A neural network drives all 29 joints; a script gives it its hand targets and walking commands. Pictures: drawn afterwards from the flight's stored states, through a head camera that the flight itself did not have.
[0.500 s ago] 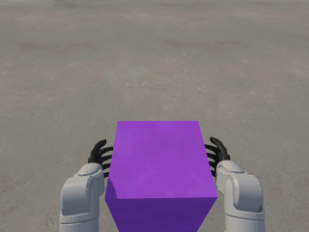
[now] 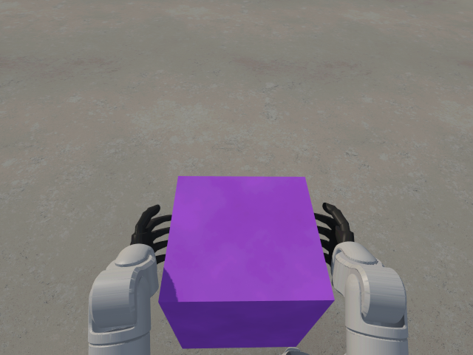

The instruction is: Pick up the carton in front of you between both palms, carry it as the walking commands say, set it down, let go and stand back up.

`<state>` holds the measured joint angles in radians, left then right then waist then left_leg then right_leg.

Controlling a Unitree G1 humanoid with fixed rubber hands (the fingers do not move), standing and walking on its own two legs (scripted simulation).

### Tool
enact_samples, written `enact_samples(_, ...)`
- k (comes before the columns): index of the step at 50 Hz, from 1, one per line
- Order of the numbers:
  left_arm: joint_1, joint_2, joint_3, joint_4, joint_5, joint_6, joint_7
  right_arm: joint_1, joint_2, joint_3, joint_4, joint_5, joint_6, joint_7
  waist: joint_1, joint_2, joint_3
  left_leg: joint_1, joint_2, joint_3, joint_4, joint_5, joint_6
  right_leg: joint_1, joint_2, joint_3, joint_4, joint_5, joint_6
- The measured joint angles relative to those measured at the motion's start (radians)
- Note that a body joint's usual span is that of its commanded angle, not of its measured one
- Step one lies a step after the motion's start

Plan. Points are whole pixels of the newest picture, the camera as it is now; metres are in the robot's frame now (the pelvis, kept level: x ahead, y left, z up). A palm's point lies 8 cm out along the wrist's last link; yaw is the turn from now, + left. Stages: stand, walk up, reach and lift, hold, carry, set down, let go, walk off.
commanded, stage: carry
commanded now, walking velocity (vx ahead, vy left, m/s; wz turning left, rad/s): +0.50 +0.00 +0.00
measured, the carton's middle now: (240, 266) +0.27 +0.00 +0.01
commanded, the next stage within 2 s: none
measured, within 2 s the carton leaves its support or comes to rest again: neither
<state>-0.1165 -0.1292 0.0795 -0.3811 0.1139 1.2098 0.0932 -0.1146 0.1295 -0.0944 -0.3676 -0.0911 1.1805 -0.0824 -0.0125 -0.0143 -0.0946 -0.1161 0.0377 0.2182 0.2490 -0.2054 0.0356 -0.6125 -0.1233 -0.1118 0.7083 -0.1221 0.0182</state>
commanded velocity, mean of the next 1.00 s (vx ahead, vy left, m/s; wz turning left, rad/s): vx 0.45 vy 0.00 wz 0.00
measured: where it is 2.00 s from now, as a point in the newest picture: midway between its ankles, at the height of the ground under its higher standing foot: (228, 234)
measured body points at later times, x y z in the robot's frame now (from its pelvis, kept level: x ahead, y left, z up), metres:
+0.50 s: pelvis +0.31 -0.05 +0.00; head +0.32 -0.06 +0.45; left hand +0.58 +0.11 +0.08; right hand +0.59 -0.19 +0.07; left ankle +0.42 +0.11 -0.70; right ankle +0.25 -0.12 -0.75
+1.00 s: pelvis +0.63 +0.00 +0.00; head +0.64 +0.02 +0.45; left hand +0.90 +0.16 +0.06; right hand +0.90 -0.15 +0.07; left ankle +0.56 +0.08 -0.75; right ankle +0.74 -0.15 -0.70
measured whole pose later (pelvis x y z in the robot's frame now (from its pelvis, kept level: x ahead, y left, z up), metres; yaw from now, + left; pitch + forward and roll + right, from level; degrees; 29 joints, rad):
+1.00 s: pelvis +0.63 +0.00 +0.00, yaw +0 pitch +4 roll -1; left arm -0.10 -0.13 0.07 -0.38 0.11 1.18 0.09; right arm -0.10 0.13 -0.09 -0.37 -0.09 1.16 -0.08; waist -0.01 -0.01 -0.05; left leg -0.09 0.03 0.22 0.24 -0.23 0.05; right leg -0.62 -0.11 -0.12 0.72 -0.13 0.02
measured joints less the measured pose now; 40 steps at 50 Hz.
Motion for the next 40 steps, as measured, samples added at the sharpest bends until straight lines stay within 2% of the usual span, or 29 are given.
enact_samples(4, -0.003, 0.0, 0.011, -0.02, -0.003, 0.016, 0.0, -0.016, 0.001, 0.006, -0.008, -0.005, 0.017, 0.0, 0.006, 0.003, -0.029, 0.1, 0.003, -0.006, -0.013, -0.076, -0.036, 0.041, 0.017, -0.043, -0.152, 0.062, -0.01)
enact_samples(7, -0.015, -0.001, 0.021, -0.005, -0.005, 0.031, 0.0, -0.028, 0.002, 0.005, 0.002, -0.013, 0.038, 0.0, 0.004, 0.014, -0.047, 0.155, 0.018, -0.02, 0.05, -0.175, -0.072, 0.12, 0.041, -0.088, -0.239, 0.045, -0.028)
enact_samples(8, -0.025, -0.002, 0.023, 0.007, -0.006, 0.033, 0.0, -0.034, 0.002, -0.001, 0.006, -0.016, 0.043, 0.0, 0.005, 0.022, -0.049, 0.152, 0.033, -0.029, 0.12, -0.228, -0.082, 0.15, 0.051, -0.102, -0.256, 0.044, -0.042)
enact_samples(9, -0.035, -0.003, 0.02, 0.036, -0.005, 0.023, -0.001, -0.042, 0.0, -0.012, 0.019, -0.018, 0.044, 0.0, 0.011, 0.046, -0.049, 0.111, 0.064, -0.042, 0.241, -0.255, -0.082, 0.147, 0.064, -0.118, -0.214, 0.036, -0.072)
enact_samples(11, -0.056, -0.006, 0.017, 0.096, -0.001, 0.01, -0.002, -0.047, -0.003, -0.033, 0.048, -0.02, 0.044, 0.001, 0.022, 0.054, -0.035, -0.035, 0.067, -0.114, 0.57, -0.262, -0.067, 0.154, 0.066, -0.13, -0.162, -0.024, -0.101)
enact_samples(13, -0.053, -0.006, 0.019, 0.12, -0.002, 0.009, -0.002, -0.042, 0.005, -0.04, 0.065, -0.026, 0.047, 0.0, 0.023, 0.042, -0.011, -0.182, 0.046, -0.15, 0.803, -0.236, -0.045, 0.199, 0.063, -0.133, -0.195, -0.045, -0.096)
enact_samples(15, -0.036, -0.004, 0.02, 0.115, -0.005, 0.006, -0.002, -0.035, 0.003, -0.029, 0.07, -0.028, 0.045, 0.001, 0.023, 0.036, 0.011, -0.295, 0.048, -0.151, 0.868, -0.17, -0.032, 0.254, 0.067, -0.133, -0.254, -0.046, -0.091)
enact_samples(19, -0.011, -0.002, 0.022, 0.066, -0.013, -0.008, -0.002, -0.029, 0.002, -0.004, 0.043, -0.026, 0.029, 0.0, 0.028, 0.028, 0.039, -0.446, 0.068, -0.14, 0.777, -0.051, -0.039, 0.358, 0.078, -0.121, -0.361, -0.052, -0.088)
enact_samples(24, -0.008, -0.001, 0.021, -0.004, -0.024, -0.014, -0.002, -0.023, 0.002, 0.011, -0.028, -0.022, 0.023, -0.003, 0.024, 0.026, 0.034, -0.515, 0.08, -0.114, 0.538, 0.065, -0.055, 0.489, 0.088, -0.108, -0.453, -0.091, -0.067)
enact_samples(30, -0.019, -0.002, 0.008, -0.012, -0.016, 0.009, -0.004, -0.018, 0.001, 0.0, -0.051, -0.018, 0.042, -0.003, 0.018, 0.02, -0.008, -0.453, 0.047, -0.047, 0.292, 0.162, -0.026, 0.65, 0.085, -0.099, -0.479, -0.208, -0.015)
enact_samples(32, -0.022, -0.002, 0.009, -0.002, -0.009, 0.019, -0.004, -0.023, 0.001, -0.005, -0.036, -0.016, 0.05, -0.003, 0.02, 0.01, -0.017, -0.394, 0.027, -0.014, 0.229, 0.159, -0.012, 0.689, 0.073, -0.088, -0.43, -0.279, 0.009)
enact_samples(34, -0.031, -0.001, 0.022, 0.018, -0.004, 0.022, -0.005, -0.038, 0.003, -0.005, 0.006, -0.017, 0.041, -0.001, 0.011, -0.018, -0.018, -0.353, 0.002, 0.018, 0.236, 0.143, 0.016, 0.656, 0.03, -0.07, -0.238, -0.378, 0.021)
enact_samples(35, -0.035, -0.001, 0.035, 0.038, -0.003, 0.02, -0.005, -0.049, 0.005, -0.004, 0.04, -0.019, 0.031, 0.0, 0.005, -0.031, -0.013, -0.356, -0.004, 0.026, 0.28, 0.105, 0.036, 0.587, 0.019, -0.034, -0.066, -0.367, 0.019)
enact_samples(37, -0.032, -0.003, 0.05, 0.065, 0.003, 0.018, -0.005, -0.06, 0.007, -0.005, 0.093, -0.02, 0.021, 0.0, 0.002, -0.026, 0.007, -0.328, 0.0, 0.033, 0.289, 0.047, 0.057, 0.418, 0.046, 0.033, 0.262, -0.341, -0.001)
enact_samples(38, -0.027, -0.003, 0.049, 0.074, 0.005, 0.017, -0.005, -0.056, 0.006, -0.004, 0.105, -0.019, 0.018, 0.0, 0.001, -0.019, 0.018, -0.302, 0.001, 0.034, 0.265, 0.041, 0.054, 0.343, 0.056, 0.043, 0.365, -0.318, -0.013)
enact_samples(40, -0.018, -0.001, 0.038, 0.084, 0.007, 0.012, -0.006, -0.038, 0.004, -0.003, 0.107, -0.017, 0.011, 0.0, 0.0, -0.009, 0.037, -0.244, -0.002, 0.033, 0.2, 0.043, 0.049, 0.22, 0.057, 0.04, 0.436, -0.252, -0.028)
